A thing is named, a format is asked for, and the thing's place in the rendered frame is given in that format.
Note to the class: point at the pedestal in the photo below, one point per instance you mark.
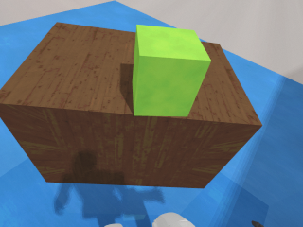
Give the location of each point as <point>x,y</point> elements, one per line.
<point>70,106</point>

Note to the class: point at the carton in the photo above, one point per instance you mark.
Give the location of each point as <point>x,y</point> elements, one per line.
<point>169,67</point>

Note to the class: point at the robot right thigh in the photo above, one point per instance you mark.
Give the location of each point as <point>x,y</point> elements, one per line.
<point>171,219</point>

